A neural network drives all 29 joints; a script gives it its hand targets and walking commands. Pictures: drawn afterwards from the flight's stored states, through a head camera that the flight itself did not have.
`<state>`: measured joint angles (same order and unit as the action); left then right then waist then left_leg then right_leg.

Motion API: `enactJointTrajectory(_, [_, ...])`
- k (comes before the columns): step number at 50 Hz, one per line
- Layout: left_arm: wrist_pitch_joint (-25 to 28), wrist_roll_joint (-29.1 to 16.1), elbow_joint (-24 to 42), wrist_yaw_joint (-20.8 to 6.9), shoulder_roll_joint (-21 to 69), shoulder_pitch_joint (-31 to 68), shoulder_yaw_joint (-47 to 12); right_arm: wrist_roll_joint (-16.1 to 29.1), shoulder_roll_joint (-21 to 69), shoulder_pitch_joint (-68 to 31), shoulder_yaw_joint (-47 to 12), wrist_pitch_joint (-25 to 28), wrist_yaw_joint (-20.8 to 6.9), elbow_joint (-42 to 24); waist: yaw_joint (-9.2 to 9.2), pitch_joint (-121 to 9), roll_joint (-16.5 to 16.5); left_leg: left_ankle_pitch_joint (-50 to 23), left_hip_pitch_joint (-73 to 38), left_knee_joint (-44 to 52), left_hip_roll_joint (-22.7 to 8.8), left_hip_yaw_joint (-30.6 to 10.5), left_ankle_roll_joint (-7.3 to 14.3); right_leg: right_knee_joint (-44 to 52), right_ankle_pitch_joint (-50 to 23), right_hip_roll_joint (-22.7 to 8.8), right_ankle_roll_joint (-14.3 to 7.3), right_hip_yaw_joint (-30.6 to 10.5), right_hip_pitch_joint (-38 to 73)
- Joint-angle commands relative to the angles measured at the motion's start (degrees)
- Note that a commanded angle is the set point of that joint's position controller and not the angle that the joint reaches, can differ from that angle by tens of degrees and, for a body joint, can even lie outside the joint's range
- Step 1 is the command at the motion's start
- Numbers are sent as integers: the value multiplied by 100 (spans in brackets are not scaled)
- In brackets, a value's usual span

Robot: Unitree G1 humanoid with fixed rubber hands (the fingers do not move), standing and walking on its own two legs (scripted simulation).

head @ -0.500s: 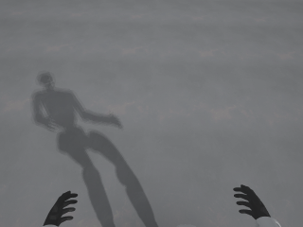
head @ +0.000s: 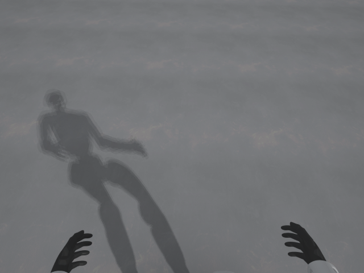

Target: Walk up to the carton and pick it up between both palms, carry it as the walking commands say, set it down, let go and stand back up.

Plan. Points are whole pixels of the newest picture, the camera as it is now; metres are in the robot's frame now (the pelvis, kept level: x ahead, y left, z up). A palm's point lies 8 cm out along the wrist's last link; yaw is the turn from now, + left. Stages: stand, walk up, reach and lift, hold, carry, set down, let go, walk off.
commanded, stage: walk up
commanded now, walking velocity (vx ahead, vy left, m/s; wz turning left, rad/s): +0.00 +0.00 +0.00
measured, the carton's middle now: out of the picture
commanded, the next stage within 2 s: none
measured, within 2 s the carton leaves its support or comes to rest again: neither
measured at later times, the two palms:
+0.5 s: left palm out of the picture +0.12 +0.26 -0.10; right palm out of the picture +0.11 -0.28 -0.07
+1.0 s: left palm out of the picture +0.11 +0.22 -0.09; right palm out of the picture +0.03 -0.31 -0.07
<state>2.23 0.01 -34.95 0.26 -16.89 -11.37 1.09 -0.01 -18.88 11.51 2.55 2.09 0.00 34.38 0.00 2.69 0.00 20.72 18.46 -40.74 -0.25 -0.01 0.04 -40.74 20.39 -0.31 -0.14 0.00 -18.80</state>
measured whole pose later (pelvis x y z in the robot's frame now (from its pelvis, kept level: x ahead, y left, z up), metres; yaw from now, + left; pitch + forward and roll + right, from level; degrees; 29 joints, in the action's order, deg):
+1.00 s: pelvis -0.06 -0.01 +0.02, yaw -13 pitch +2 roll +1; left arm -3.3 0.0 -37.5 -1.4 -16.9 -13.0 1.1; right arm 0.0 -17.5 7.9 1.1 -4.1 0.1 35.2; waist 0.1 6.3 -1.0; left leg 26.5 23.7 -44.7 -0.3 6.5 -2.0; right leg -32.2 14.3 -0.5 0.7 -3.4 -19.4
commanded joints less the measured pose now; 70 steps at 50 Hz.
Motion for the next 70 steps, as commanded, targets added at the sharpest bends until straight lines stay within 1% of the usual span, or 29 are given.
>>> enactJointTrajectory(1, [211, 148, 74, 10, -1444, 477, 433, -108, -1223, -285, 366, 190, 20, -29, 11, -573, -370, -1050, -183, 716, -451, -613, 426, 797, -1177, -552, -414, -665, 170])
enactJointTrajectory(8, [197, 152, 1, 3, -1414, 492, 438, -142, -1228, -283, 354, 211, 23, 11, -4, -443, -331, -789, -93, 840, -494, -674, 440, 846, -907, -507, -384, -668, 103])
enactJointTrajectory(9, [-270, 260, -21, -360, -547, 251, 159, -211, -1015, 524, 164, -326, 175, 715, 278, -225, -585, 624, -578, 1317, -1126, -1561, 524, 269, -717, -295, -39, -151, -939])
enactJointTrajectory(10, [-312, 132, -113, -264, -400, -164, 194, -314, -992, -355, 173, -408, 120, 162, 20, 95, 276, -341, -161, 1322, -1430, -792, 535, -28, -1657, -289, 18, -99, -800])
enactJointTrajectory(11, [-367, 128, -122, -231, -488, -288, 158, -186, -829, -484, 85, -465, 99, 52, -8, -66, 435, -928, -137, 1116, -1259, -317, 520, 29, -1760, -330, 19, -128, -582])
enactJointTrajectory(13, [-387, 173, -159, -189, -742, -431, 211, -136, -695, -527, 79, -507, 60, -89, -37, -427, -168, -1425, -255, 449, -1005, 67, 323, 414, -2035, -494, -103, -509, -418])
enactJointTrajectory(16, [-446, 304, -105, -157, -1113, -387, 281, -124, -506, -588, 41, -554, 71, -177, -71, -293, -1480, 463, 243, -524, 17, 322, 24, 1532, -2156, -1239, -745, -2402, -565])
enactJointTrajectory(18, [-475, 321, -157, -143, -1121, -344, 290, -118, -378, -702, 11, -543, 62, -176, -25, -45, -1455, 1141, 403, -477, 261, 138, -15, 1925, -2135, -1367, -910, -2946, -669])
enactJointTrajectory(21, [-447, 249, 4, -132, -899, 177, 226, -131, -340, -64, 31, -464, 53, 99, 389, -602, -1254, -2, -911, 743, 68, 130, 137, 1502, -2040, -780, -446, -1912, -1132])
enactJointTrajectory(22, [-451, 212, 63, -129, -683, 290, 200, -165, -484, 128, 81, -458, 63, 214, 470, -777, -769, -42, -1563, 1199, -433, -315, 297, 1063, -1586, -443, -179, -1365, -1644])
enactJointTrajectory(23, [-432, 128, 149, -131, -403, 297, 172, -264, -916, 404, 155, -458, 95, 228, 541, -941, 588, 15, -1873, 2051, -1776, -1471, 680, -273, -884, 144, 136, -361, -2018])
enactJointTrajectory(24, [-460, 137, 126, -108, -370, 207, 185, -267, -1010, 131, 122, -492, 89, 95, 390, -856, 1288, -1200, -1530, 2516, -2698, -1922, 1211, -1888, 1023, 284, 288, 244, -1942])
enactJointTrajectory(27, [-570, 190, 14, -207, -580, -16, 312, -76, -579, -289, 108, -463, 116, 25, 115, -545, 643, -1710, -679, 2226, -2216, -860, 1187, -2868, 797, -134, 270, 63, -1276])
enactJointTrajectory(30, [-533, 200, -29, -282, -440, 83, 264, -179, -566, -123, 135, -439, 152, 217, 105, -520, 776, -2641, -1061, 1554, -1620, 90, 628, -1082, 671, -230, 285, 252, -895])
enactJointTrajectory(35, [-487, 172, -138, -246, -396, -498, 261, -222, -717, -175, 166, -530, 82, 350, -103, -555, 946, -2046, -961, 970, -1600, 613, 378, 757, -136, -91, 218, 610, 99])
enactJointTrajectory(36, [-451, 230, -211, -214, -634, -721, 326, -200, -683, -235, 159, -530, 72, 298, -196, -545, 342, -1321, -471, 168, -1286, 851, 188, 1235, -1295, -302, 67, 60, 580])
enactJointTrajectory(37, [-430, 317, -288, -198, -1247, -943, 464, -189, -461, -326, 96, -533, 67, 112, -298, -412, -1185, -51, 731, -1247, -556, 1030, -82, 1421, -2927, -1228, -299, -1648, 1035])
enactJointTrajectory(38, [-423, 408, -314, -163, -1562, -1046, 539, -123, -279, -638, 21, -560, 54, -150, -298, -105, -1967, 1441, 1757, -1938, 16, 558, -235, 1843, -3773, -2021, -764, -3318, 1038])
enactJointTrajectory(39, [-440, 399, -278, -140, -1510, -1104, 573, -148, -350, -912, 28, -583, 83, -154, -330, 60, -1442, 1349, 1657, -2234, -108, 35, -280, 2190, -2997, -2089, -994, -3522, 546])
enactJointTrajectory(41, [-476, 380, -264, -96, -1266, -634, 517, -133, -476, -1021, 76, -517, 44, -57, -212, 292, -1067, 947, 1559, -2365, -259, -196, -320, 2076, -2058, -1492, -847, -3134, 25])
enactJointTrajectory(43, [-505, 373, -291, -32, -1081, -338, 463, -58, -312, -842, 31, -474, -26, 101, -202, -78, -1247, 706, 1128, -1393, -182, 93, -255, 1911, -2576, -1155, -842, -2277, 338])
enactJointTrajectory(47, [-488, 341, -358, -51, -942, -501, 404, -11, -145, -708, -1, -463, 34, 131, -159, -555, -1549, 473, 30, 163, 235, 153, -193, 1773, -3669, -982, -734, -2192, 564])
enactJointTrajectory(49, [-449, 311, -285, -56, -817, -308, 360, 8, -181, -260, 36, -432, 100, 284, 148, -884, -1586, -290, -1284, 1523, 199, 225, -117, 1493, -3371, -746, -399, -1911, 88])
enactJointTrajectory(50, [-423, 258, -210, -36, -664, -211, 314, -21, -268, -67, 83, -428, 142, 372, 271, -994, -1437, -818, -2136, 2118, -106, 160, -25, 1229, -2656, -486, -70, -1467, -455])
enactJointTrajectory(52, [-439, 262, -142, -7, -223, -697, 287, -113, -980, 175, 240, -464, 132, 453, 179, -1122, 1101, -1889, -2963, 2433, -2659, -1591, 692, -1152, 1285, 355, 294, -245, -1999])
enactJointTrajectory(53, [-486, 331, -157, 14, -392, -564, 360, -25, -818, 32, 208, -491, 82, 337, 162, -1048, 722, -2031, -2240, 2416, -2882, -937, 938, -2263, 1318, -90, 274, -123, -1714])
enactJointTrajectory(57, [-614, 349, -170, -212, -730, -363, 485, -51, -459, -486, 102, -456, 127, 228, 93, -498, 563, -1542, -1325, 2463, -2068, 69, 751, -3171, 399, -201, 406, 9, -1325])
enactJointTrajectory(63, [-654, 261, -190, -186, -588, -90, 453, -163, -254, -584, 160, -500, 129, 400, -102, -203, 911, -1221, -1172, 2503, -1850, 431, 741, -2978, 165, -76, 491, 114, -1728])
enactJointTrajectory(70, [-623, 234, -157, -189, -432, -62, 388, -283, -446, -319, 278, -516, 74, 495, 70, -536, 984, -1088, -1937, 1963, -2149, 651, 719, -1338, 444, -294, 302, 311, -1526])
